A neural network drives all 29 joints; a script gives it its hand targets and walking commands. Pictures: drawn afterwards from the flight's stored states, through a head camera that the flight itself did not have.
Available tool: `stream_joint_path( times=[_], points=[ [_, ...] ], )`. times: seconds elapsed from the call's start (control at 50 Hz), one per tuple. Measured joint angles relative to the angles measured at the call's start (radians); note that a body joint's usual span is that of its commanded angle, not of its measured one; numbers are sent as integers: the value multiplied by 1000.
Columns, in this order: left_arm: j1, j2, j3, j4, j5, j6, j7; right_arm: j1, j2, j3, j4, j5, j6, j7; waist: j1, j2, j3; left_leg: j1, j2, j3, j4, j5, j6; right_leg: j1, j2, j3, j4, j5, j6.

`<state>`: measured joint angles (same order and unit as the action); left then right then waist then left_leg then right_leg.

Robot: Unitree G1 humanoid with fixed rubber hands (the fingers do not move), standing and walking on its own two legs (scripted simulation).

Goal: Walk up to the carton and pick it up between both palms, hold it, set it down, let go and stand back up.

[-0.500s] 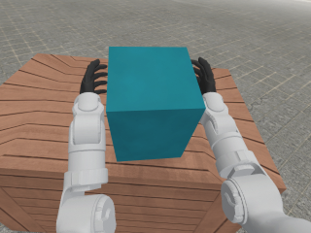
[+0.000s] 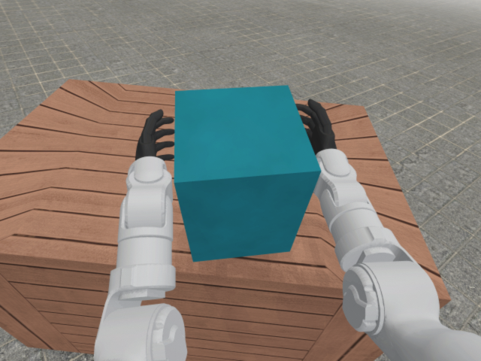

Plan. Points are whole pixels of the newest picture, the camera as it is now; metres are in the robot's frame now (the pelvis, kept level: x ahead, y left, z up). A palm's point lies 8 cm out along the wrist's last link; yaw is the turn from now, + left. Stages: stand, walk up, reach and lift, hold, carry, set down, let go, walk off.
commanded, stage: set down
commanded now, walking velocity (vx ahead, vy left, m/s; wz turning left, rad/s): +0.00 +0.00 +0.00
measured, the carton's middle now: (237, 178) +0.40 +0.01 +0.11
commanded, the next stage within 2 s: none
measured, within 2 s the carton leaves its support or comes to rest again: neither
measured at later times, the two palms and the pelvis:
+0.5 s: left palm (161, 171) +0.39 +0.13 +0.14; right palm (320, 152) +0.43 -0.14 +0.16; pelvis +0.00 -0.01 +0.00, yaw -2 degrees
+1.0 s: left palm (169, 179) +0.39 +0.12 +0.12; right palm (319, 155) +0.45 -0.15 +0.14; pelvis +0.00 -0.02 +0.00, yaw -3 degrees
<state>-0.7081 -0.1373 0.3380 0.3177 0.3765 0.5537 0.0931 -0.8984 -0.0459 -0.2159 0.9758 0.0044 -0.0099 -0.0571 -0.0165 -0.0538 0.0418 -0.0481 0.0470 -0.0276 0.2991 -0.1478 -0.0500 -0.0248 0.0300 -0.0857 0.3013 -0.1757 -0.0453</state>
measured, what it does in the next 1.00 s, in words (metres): stands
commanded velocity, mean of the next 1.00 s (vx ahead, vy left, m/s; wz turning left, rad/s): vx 0.00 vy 0.00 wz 0.00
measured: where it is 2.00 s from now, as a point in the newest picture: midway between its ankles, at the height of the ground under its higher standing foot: outside the picture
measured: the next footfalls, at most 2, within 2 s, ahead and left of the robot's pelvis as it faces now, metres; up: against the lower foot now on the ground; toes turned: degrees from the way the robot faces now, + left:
none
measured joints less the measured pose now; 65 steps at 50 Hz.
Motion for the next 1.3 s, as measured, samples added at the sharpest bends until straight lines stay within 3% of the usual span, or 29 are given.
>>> stream_joint_path(
  times=[0.48, 0.68, 0.84, 1.08, 1.3],
  points=[
    [-5, -61, 84, 98, -7, -116, 42, -56, -29, -69, 137, -71, -62, 52, 52, 26, -35, -72, 15, 26, -24, 16, -11, -99, 14, 24, 11, 7, -12],
    [-10, -66, 72, 114, -11, -134, 62, -69, -53, -44, 161, -51, -78, 62, 73, 40, -47, -116, 27, 36, -22, 21, -15, -141, 26, 33, -2, 25, -18],
    [-47, -88, 115, 157, 7, -155, 67, -96, -66, -98, 184, -99, -68, 87, 98, 43, -65, -138, 29, 45, -41, 34, -14, -178, 28, 41, 3, 28, -22],
    [-25, -116, 158, 152, 21, -198, 62, -100, -55, -145, 204, -156, -91, 105, 103, 46, -61, -174, 34, 48, -45, 39, -21, -220, 33, 42, 9, 29, -25],
    [-44, -134, 175, 186, 22, -234, 82, -103, -74, -167, 213, -184, -103, 127, 131, 50, -75, -226, 39, 64, -44, 43, -21, -280, 38, 57, 13, 38, -29]
  ],
)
